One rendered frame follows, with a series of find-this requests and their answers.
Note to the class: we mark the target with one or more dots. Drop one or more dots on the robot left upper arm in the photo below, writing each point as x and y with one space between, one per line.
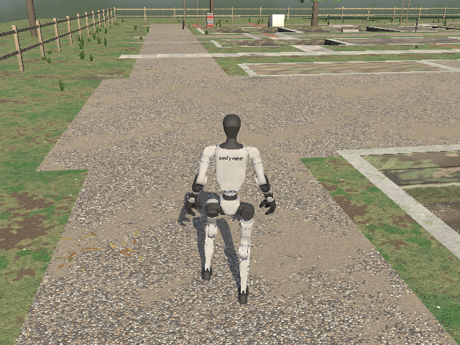
207 152

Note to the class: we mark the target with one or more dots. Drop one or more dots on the robot right upper arm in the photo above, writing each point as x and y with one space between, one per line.
253 153

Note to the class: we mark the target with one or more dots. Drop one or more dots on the left robot hand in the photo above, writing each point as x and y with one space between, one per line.
190 205

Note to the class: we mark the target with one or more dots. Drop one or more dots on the robot right forearm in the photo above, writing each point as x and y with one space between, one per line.
266 189

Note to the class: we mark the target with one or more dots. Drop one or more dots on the right robot hand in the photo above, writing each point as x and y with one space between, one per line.
272 206

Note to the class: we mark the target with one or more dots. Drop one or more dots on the humanoid robot head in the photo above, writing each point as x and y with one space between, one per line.
231 125

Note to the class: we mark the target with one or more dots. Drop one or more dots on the humanoid robot torso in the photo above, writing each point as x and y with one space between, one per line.
230 170

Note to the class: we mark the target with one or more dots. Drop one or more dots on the robot left forearm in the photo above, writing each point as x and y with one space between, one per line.
195 190

